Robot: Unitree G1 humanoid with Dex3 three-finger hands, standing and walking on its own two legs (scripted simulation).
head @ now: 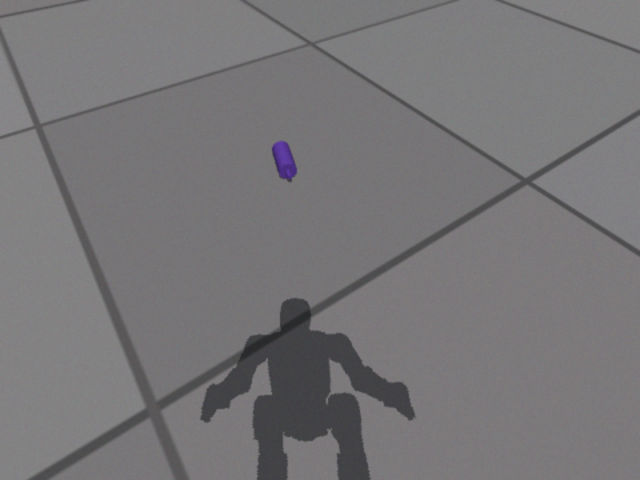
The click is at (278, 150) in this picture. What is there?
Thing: lying bottle
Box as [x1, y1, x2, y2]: [272, 141, 296, 178]
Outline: 276,142 272,147 272,151 279,174 282,177 291,178 295,174 296,168 288,145 283,141
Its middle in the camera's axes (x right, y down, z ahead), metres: -0.16 -0.40 +1.91
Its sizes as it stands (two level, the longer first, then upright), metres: 0.232 0.089 0.089
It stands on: the floor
